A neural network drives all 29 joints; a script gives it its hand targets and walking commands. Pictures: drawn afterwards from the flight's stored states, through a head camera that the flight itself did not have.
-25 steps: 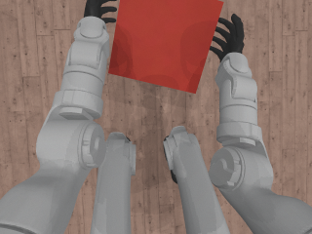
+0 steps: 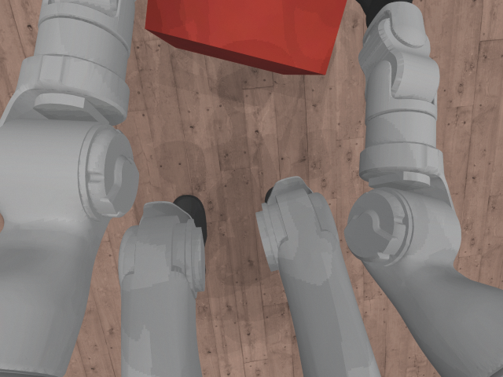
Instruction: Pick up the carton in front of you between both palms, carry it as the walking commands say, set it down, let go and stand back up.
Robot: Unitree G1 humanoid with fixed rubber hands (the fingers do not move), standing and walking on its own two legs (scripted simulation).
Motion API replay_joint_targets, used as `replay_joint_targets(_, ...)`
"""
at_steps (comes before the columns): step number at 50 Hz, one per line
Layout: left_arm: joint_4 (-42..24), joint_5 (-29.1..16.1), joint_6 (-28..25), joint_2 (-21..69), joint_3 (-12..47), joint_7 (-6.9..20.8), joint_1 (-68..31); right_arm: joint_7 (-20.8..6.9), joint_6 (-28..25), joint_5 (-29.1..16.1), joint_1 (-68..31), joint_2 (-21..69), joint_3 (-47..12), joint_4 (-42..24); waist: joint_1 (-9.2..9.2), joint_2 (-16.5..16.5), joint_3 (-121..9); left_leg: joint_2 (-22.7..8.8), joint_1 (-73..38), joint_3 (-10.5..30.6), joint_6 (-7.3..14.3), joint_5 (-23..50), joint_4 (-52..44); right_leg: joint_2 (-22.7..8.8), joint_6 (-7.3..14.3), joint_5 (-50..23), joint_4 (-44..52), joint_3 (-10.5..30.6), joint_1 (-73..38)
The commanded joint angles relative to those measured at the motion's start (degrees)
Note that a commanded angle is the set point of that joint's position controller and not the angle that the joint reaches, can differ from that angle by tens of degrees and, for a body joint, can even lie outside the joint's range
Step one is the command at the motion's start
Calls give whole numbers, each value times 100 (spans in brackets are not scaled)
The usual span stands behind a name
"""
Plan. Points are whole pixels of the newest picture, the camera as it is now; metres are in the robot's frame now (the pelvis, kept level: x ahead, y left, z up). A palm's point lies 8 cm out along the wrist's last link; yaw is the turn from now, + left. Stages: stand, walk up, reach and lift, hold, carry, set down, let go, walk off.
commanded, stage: set down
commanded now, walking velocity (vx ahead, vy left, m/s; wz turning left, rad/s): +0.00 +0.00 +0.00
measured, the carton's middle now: out of the picture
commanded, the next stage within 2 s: none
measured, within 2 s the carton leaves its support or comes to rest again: rests again in 0.04 s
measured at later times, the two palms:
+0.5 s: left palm out of the picture +0.60 +0.10 -0.16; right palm out of the picture +0.52 -0.19 -0.16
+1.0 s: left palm out of the picture +0.59 +0.11 -0.17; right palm (375, 6) +0.52 -0.20 -0.18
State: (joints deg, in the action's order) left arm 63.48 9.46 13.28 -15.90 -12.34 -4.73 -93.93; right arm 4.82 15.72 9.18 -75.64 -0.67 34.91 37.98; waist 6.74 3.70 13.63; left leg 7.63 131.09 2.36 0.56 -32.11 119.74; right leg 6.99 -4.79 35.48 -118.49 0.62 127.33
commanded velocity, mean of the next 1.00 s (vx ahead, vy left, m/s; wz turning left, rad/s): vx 0.00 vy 0.00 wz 0.00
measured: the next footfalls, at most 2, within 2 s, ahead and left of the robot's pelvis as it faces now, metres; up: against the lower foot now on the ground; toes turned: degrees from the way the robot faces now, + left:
none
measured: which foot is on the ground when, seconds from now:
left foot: down 0.00-1.00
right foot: down 0.00-1.00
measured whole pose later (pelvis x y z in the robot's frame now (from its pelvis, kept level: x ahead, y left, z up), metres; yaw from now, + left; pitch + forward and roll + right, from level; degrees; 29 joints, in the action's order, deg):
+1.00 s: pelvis +0.01 +0.00 -0.03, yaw +0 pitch +40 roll -4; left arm 68.3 11.9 8.4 -17.4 -17.0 4.5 -92.0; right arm -0.9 10.0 12.6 -76.9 -4.0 38.3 48.3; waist 5.5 0.6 15.9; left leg 5.3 130.8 0.8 1.4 -35.5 126.3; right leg 6.3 -3.7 37.8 -125.1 -0.2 127.9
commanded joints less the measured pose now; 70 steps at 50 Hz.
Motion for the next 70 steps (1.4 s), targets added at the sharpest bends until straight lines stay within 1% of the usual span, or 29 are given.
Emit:
replay_joint_targets(1,403,-722,121,5473,1625,1547,-1045,-1336,-63,-742,-3810,4127,-2787,-265,236,48,-6543,88,-3714,-210,97,2141,-654,31,18,-2579,728,-608,-3005)
replay_joint_targets(2,549,-640,116,5145,1308,1557,-1055,-1316,35,-714,-3369,4146,-2842,213,291,-120,-5912,113,-3425,-280,70,1882,-685,76,32,-2307,792,-601,-2831)
replay_joint_targets(3,530,-586,151,5040,1318,1600,-1002,-1358,20,-761,-3409,4075,-2710,144,-130,99,-5732,79,-3314,-412,79,1896,-563,41,31,-2333,753,-455,-2772)
replay_joint_targets(4,1003,-392,201,5058,988,1611,-636,-1369,54,-523,-3090,3934,-2528,520,212,-68,-5160,81,-3041,-271,108,1724,-639,42,42,-2187,818,-493,-2572)
replay_joint_targets(9,959,-4,175,4685,738,1695,-394,-1500,59,-401,-2558,4027,-2144,670,-139,95,-4916,36,-2838,-327,139,1637,-646,90,121,-1875,778,-399,-2034)
replay_joint_targets(14,1189,186,239,4577,456,1733,-56,-1449,27,-253,-2447,3595,-1881,744,-45,87,-4483,3,-2453,-201,203,1232,-780,128,173,-1715,714,-439,-2045)
replay_joint_targets(15,1051,235,241,4520,461,1768,-30,-1465,123,-241,-2423,3522,-1921,995,-372,142,-4287,-10,-2586,-272,217,1396,-720,64,137,-1607,787,-302,-1798)
replay_joint_targets(16,1385,233,330,4314,523,1715,-254,-1472,121,-195,-2443,3462,-1687,901,-86,40,-4471,-59,-2667,-86,249,1082,-751,22,107,-1393,631,-416,-1703)
replay_joint_targets(18,1466,464,340,4019,362,1692,-24,-1493,143,-159,-2511,3267,-1672,985,-295,90,-4028,-87,-2910,-57,262,1246,-699,-11,126,-1154,678,-315,-1357)
replay_joint_targets(20,1146,309,292,4243,450,1739,-258,-1478,112,175,-1938,3000,-1275,1443,179,57,-4152,-44,-2818,-15,166,1296,-664,26,128,-1474,600,-522,-1416)
replay_joint_targets(23,1094,379,246,4100,456,1683,-2,-1457,19,105,-1740,3129,-1334,1279,199,314,-4210,-97,-2860,-16,105,1547,-696,29,190,-1642,520,-474,-1395)
replay_joint_targets(25,1008,408,203,4073,370,1617,-12,-1487,8,21,-1931,3233,-1333,1271,-207,294,-4288,-65,-2899,29,166,1674,-732,15,155,-1623,457,-412,-1259)
replay_joint_targets(28,1401,353,170,4106,624,1537,-46,-1480,-22,123,-1774,3101,-1146,1298,192,390,-4202,-114,-3310,145,119,1835,-651,25,106,-1540,429,-462,-1220)
replay_joint_targets(34,1248,205,197,3733,348,1657,40,-1406,-15,308,-1807,2665,-1178,1369,178,113,-3866,-105,-2656,33,115,1129,-599,-46,218,-1322,511,-363,-1474)
replay_joint_targets(35,1093,318,160,3888,364,1652,7,-1444,-13,178,-1973,2960,-1312,1375,-248,289,-3919,-65,-2642,-105,108,1345,-670,6,195,-1419,463,-315,-1343)
replay_joint_targets(38,1355,255,153,3369,469,1600,148,-1400,-14,313,-1469,2523,-962,1601,243,299,-3736,-157,-2702,50,115,1074,-661,-71,191,-1154,397,-399,-1319)
replay_joint_targets(39,1223,298,131,3228,329,1581,-19,-1352,-18,200,-1568,2557,-984,1536,-149,258,-3651,-158,-2655,38,145,1042,-642,-65,170,-1164,316,-352,-1196)
replay_joint_targets(44,1514,208,19,2883,138,1595,-14,-1226,-104,486,-1399,1916,-708,1835,131,99,-3671,-119,-2185,-74,175,754,-478,-57,240,-1305,310,-348,-1674)
replay_joint_targets(49,1015,244,-418,594,221,1119,-105,-832,-543,238,-973,447,-537,1661,-185,12,-3597,-346,-2354,-16,67,1153,-293,-146,143,-1532,144,-318,-1662)
replay_joint_targets(51,935,-428,-643,134,742,826,-544,-518,-888,8,-862,-504,-617,1770,339,1,-4193,-330,-2722,-42,-42,1283,-116,-135,153,-1877,138,-442,-1957)
replay_joint_targets(54,-102,-1108,-995,-1595,1083,306,-1123,26,-1289,-634,-1321,-1955,-786,1345,9,113,-4879,-383,-3054,60,-69,2005,166,-364,67,-2491,-109,-389,-2234)
replay_joint_targets(55,-40,-1393,-1056,-1755,1311,255,-1290,94,-1363,-990,-1256,-1814,-938,1522,377,71,-4918,-494,-3290,221,-103,1987,179,-401,65,-2651,-64,-388,-2479)
replay_joint_targets(59,-653,-2062,-1146,-1645,1816,247,-1751,179,-1497,-1720,-1224,-2060,-1424,1759,697,792,-5737,-486,-4226,181,-73,2465,442,-475,187,-2920,-136,-354,-2278)
replay_joint_targets(60,-582,-2183,-1120,-1758,1617,250,-1969,236,-1518,-1820,-1719,-2024,-1624,1454,467,385,-5778,-562,-4052,194,10,2235,380,-472,228,-2689,-118,-353,-2189)
replay_joint_targets(63,-868,-2351,-993,-2254,1656,255,-2189,283,-1327,-2279,-1810,-2149,-1836,1525,283,731,-6621,-734,-4878,209,-6,2391,298,-532,258,-2767,-80,-335,-2699)
replay_joint_targets(66,-375,-2298,-746,-2060,1744,271,-1530,371,-1184,-2430,-1647,-2160,-2051,1132,403,601,-6567,-667,-4689,-4,135,1851,243,-454,304,-2374,108,-452,-3111)
replay_joint_targets(67,-257,-2090,-693,-2302,1836,243,-1633,389,-1140,-2662,-1630,-2009,-2261,1244,-50,719,-6722,-747,-4977,69,102,1919,115,-499,246,-2493,-9,-352,-3100)
replay_joint_targets(69,-186,-2112,-591,-2162,1856,278,-1588,485,-1062,-2553,-1574,-2035,-2102,1073,434,560,-6770,-671,-4548,-36,141,1473,59,-425,237,-2282,305,-394,-3402)
replay_joint_targets(70,-312,-2077,-556,-2177,1673,310,-1514,526,-995,-2523,-1472,-2015,-2109,1002,176,674,-6646,-656,-4309,-104,118,1495,-140,-403,290,-2410,320,-383,-3512)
